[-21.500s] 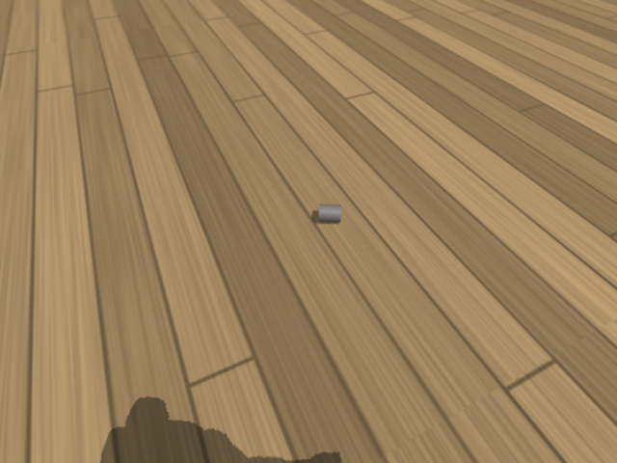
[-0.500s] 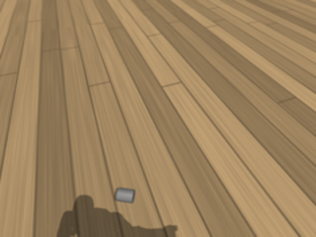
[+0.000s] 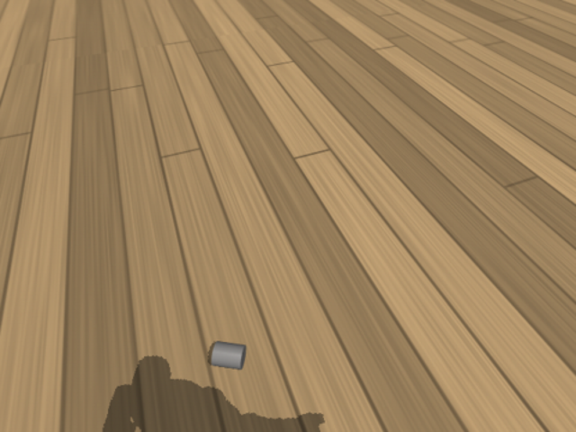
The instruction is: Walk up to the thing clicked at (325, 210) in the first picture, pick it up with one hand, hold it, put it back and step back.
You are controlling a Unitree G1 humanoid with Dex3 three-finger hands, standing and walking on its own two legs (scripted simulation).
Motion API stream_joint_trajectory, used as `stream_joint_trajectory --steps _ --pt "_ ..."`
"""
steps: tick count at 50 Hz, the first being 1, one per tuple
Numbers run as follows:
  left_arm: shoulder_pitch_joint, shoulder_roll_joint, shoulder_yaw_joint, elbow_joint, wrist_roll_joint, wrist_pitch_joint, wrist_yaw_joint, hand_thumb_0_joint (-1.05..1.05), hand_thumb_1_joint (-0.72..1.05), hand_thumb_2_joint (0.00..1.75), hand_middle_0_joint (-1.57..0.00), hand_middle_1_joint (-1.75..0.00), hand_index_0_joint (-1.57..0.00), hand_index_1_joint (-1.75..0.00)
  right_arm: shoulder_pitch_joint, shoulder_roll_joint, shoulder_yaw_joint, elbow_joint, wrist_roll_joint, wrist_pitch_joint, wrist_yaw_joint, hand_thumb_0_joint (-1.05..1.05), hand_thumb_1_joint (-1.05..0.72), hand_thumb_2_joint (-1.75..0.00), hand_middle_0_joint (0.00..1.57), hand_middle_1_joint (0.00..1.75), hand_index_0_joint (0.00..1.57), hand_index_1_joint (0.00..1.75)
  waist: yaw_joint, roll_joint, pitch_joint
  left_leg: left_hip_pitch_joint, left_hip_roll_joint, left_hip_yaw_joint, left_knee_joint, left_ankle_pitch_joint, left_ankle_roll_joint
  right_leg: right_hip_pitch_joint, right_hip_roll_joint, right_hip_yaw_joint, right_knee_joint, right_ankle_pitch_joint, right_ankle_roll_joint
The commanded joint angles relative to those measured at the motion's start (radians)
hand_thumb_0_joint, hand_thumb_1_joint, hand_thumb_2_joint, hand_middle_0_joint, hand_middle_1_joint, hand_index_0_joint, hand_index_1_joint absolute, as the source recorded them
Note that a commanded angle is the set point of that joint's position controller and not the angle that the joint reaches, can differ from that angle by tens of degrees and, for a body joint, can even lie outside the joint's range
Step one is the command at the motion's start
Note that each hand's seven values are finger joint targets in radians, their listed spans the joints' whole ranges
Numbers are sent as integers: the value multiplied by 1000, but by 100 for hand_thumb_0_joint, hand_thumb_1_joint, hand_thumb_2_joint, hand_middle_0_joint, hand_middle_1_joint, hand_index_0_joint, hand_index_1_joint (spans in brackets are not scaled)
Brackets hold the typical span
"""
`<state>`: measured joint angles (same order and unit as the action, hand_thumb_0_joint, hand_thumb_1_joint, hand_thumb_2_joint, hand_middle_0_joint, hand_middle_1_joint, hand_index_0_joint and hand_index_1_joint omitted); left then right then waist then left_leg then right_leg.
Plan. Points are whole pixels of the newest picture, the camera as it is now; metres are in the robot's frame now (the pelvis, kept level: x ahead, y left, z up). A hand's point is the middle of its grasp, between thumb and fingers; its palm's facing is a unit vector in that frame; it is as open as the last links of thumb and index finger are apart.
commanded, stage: rise first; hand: left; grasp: from above
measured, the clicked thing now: (229, 355) +0.49 +0.23 -0.74
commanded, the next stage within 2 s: none
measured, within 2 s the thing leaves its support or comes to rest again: neither
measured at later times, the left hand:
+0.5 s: hand out of the picture +0.14 +0.26 -0.19, palm faces -0.08 -0.91 -0.40, open 12.9 cm
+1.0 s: hand out of the picture +0.13 +0.26 -0.23, palm faces -0.17 -0.87 -0.46, open 14.0 cm
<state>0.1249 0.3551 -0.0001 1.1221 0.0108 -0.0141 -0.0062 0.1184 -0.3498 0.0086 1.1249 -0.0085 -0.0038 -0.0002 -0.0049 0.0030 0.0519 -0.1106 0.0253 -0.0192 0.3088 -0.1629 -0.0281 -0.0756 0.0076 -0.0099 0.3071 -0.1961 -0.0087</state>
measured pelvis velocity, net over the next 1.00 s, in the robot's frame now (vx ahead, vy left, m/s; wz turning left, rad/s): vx -0.01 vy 0.02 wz -0.01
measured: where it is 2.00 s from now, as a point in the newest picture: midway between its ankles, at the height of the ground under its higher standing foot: outside the picture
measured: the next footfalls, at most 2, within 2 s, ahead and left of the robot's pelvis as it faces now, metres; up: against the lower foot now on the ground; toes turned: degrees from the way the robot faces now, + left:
none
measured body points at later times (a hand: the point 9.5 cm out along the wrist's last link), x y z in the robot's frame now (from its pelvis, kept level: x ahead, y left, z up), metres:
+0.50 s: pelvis -0.01 +0.01 -0.05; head +0.06 +0.02 +0.40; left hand +0.15 +0.31 -0.16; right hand +0.12 -0.25 -0.15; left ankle +0.00 +0.14 -0.75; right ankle -0.02 -0.11 -0.75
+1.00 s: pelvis -0.01 +0.02 -0.10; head +0.09 +0.04 +0.34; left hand +0.14 +0.31 -0.20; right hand +0.16 -0.22 -0.18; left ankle +0.00 +0.14 -0.75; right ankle -0.02 -0.11 -0.75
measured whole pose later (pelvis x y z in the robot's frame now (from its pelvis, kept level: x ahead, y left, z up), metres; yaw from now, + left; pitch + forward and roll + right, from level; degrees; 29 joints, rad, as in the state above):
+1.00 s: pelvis -0.01 +0.02 -0.10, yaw -1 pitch +18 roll -3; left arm 0.33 0.31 0.09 0.31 0.23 0.30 0.02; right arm 0.22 -0.22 -0.01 0.52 0.01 -0.14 -0.05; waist -0.04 0.02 -0.14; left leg -0.95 0.02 -0.04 1.17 -0.54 0.00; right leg -0.88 0.01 -0.02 1.12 -0.56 0.01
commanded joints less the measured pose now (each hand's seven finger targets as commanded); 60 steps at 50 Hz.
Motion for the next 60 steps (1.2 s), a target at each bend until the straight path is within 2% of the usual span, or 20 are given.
stream_joint_trajectory --steps 1,2,3,4,5,6,7,9,11,13,17,24,25,33,36,39,49,54,59,60 --pt "-382 44 40 -415 -51 -111 25 0 80 92 -23 -46 -20 -46 -30 -47 -3 -332 68 -75 -29 0 -96 -91 20 30 20 30 -119 43 -18 -103 -45 63 53 -12 43 -245 -24 25 19 82 4" --pt "-460 98 57 -350 -48 -103 33 0 72 91 -22 -54 -19 -54 21 -74 -8 -273 69 -76 -37 0 -88 -89 20 30 20 30 -76 -8 -53 -98 -43 58 60 -23 48 -182 -27 10 22 48 10" --pt "-277 217 136 -189 -20 -65 38 0 64 87 -22 -62 -21 -62 65 -111 -32 -275 71 -66 -51 0 -88 -90 20 30 20 30 -47 -18 -49 -112 -40 57 75 -23 47 -191 -18 -2 36 27 4" --pt "-236 223 145 -103 2 -43 28 0 56 86 -21 -70 -21 -70 78 -111 -42 -283 65 -61 -50 0 -87 -89 20 30 20 30 -42 -44 -68 -147 -43 51 113 -19 48 -214 -13 -5 61 13 -1" --pt "-304 218 142 -113 20 -40 10 0 48 88 -19 -77 -19 -77 82 -105 -50 -316 61 -63 -51 0 -88 -89 20 30 20 30 -40 -50 -86 -172 -40 48 149 -19 51 -245 -9 -7 104 16 -4" --pt "-311 234 165 -128 49 -50 1 0 40 86 -18 -84 -19 -82 81 -106 -69 -344 45 -70 -52 0 -89 -90 20 30 20 30 -24 -36 -170 -169 -41 48 176 6 49 -230 -16 -1 141 53 -4" --pt "-222 218 178 -71 75 -36 -5 0 32 86 -18 -89 -20 -87 115 -98 -78 -354 38 -72 -50 0 -90 -90 20 30 20 30 -18 -44 -223 -200 -45 42 213 28 47 -233 -16 -3 179 75 -4" --pt "-118 201 202 -120 103 -17 -8 0 16 87 -14 -96 -17 -93 126 -93 -92 -407 29 -77 -37 0 -91 -90 20 30 20 30 34 35 -274 -230 -56 45 253 61 37 -236 -11 0 233 84 -14" --pt "-85 192 209 -188 112 25 8 0 0 90 -14 -99 -16 -97 122 -83 -93 -460 36 -78 -38 0 -90 -90 20 30 20 30 38 48 -292 -224 -55 43 240 73 31 -228 -2 -4 225 82 -16" --pt "-74 151 183 -241 120 82 15 0 -16 89 -15 -97 -16 -96 98 -77 -93 -505 41 -80 -35 0 -88 -89 20 30 20 30 18 35 -269 -245 -52 36 249 56 33 -258 2 -10 228 63 -12" --pt "-122 159 185 -337 136 152 24 0 -48 92 -14 -104 -14 -103 83 -66 -89 -561 39 -91 -30 0 -90 -90 20 30 20 30 0 -6 -231 -326 -40 30 320 -8 35 -357 9 -18 288 -14 -8" --pt "-56 146 190 -580 162 168 27 0 -55 96 -12 -105 -12 -105 123 -49 -96 -620 33 -134 -37 0 -91 -90 20 30 20 30 -19 40 -330 -402 -30 23 470 -7 35 -478 5 -8 444 -7 -2" --pt "-15 131 182 -562 169 177 25 0 -55 96 -12 -104 -11 -105 123 -49 -96 -622 32 -138 -38 0 -91 -90 20 30 20 30 -24 30 -320 -418 -26 18 486 -2 35 -491 8 -14 466 -6 -2" --pt "111 130 172 -794 201 232 30 0 -56 98 -10 -103 -9 -104 113 -47 -99 -680 24 -160 -43 0 -89 -90 20 30 20 30 -19 83 -378 -467 -3 -19 572 31 28 -607 15 -27 574 -29 -9" --pt "157 111 159 -829 207 250 36 0 -54 95 -11 -104 -11 -104 115 -39 -95 -700 23 -169 -47 0 -90 -90 20 30 20 30 -33 72 -388 -500 -6 -12 619 36 35 -634 16 -25 602 -18 -8" --pt "192 114 164 -873 209 265 42 0 -55 95 -11 -104 -11 -104 119 -36 -92 -709 21 -178 -49 0 -92 -90 20 30 20 30 -29 63 -421 -526 -5 -15 664 85 39 -645 14 -27 636 18 -5" --pt "268 113 155 -957 233 298 48 0 -57 95 -13 -102 -12 -102 111 -24 -86 -740 21 -194 -61 0 -94 -91 20 30 20 30 -27 76 -430 -607 -12 -18 722 12 40 -713 18 -32 693 -39 -9" --pt "275 117 156 -970 246 290 56 0 -56 95 -14 -99 -13 -100 105 -21 -85 -747 20 -206 -64 0 -93 -91 20 30 20 30 -29 76 -428 -657 -16 -20 749 -40 41 -742 19 -33 717 -71 -10" --pt "117 131 129 -893 294 234 64 0 -57 96 -14 -98 -13 -99 92 -36 -83 -724 20 -226 -65 0 -93 -91 20 30 20 30 -66 58 -385 -769 -17 -23 814 -151 44 -865 18 -27 782 -148 -13" --pt "92 146 139 -874 312 215 64 0 -58 97 -14 -98 -12 -100 92 -40 -85 -716 19 -232 -62 0 -93 -91 20 30 20 30 -57 69 -386 -782 -13 -27 828 -165 40 -903 18 -27 812 -172 -15"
